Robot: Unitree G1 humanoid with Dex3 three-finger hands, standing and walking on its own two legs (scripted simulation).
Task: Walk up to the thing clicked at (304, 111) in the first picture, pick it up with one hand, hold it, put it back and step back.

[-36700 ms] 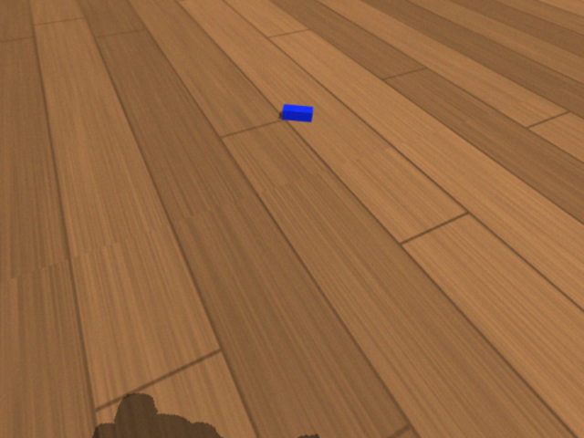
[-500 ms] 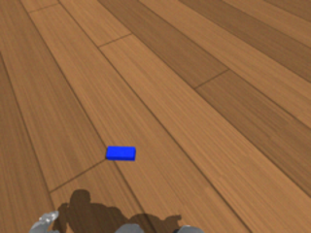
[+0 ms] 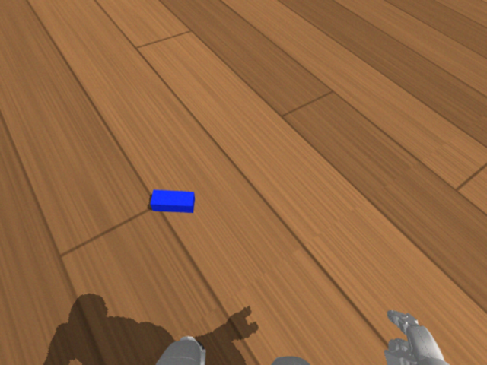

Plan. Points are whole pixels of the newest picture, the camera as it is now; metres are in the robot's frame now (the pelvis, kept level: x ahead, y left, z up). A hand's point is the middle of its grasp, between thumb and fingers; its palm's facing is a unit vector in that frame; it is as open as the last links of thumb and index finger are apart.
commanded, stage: step back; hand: left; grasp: from above
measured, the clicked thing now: (173, 201) +0.79 +0.29 -0.73
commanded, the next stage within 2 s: stand in 1.64 s
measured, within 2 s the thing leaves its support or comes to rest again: neither
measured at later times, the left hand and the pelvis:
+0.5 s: hand out of the picture -0.05 +0.25 -0.14, palm faces +0.08 -0.92 -0.39, open 7.4 cm; pelvis -0.17 -0.03 +0.00, yaw +6 degrees
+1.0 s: hand out of the picture -0.22 +0.23 -0.14, palm faces +0.08 -0.92 -0.39, open 7.4 cm; pelvis -0.25 -0.05 +0.00, yaw +4 degrees
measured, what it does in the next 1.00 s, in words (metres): walks backwards: right foot, then left foot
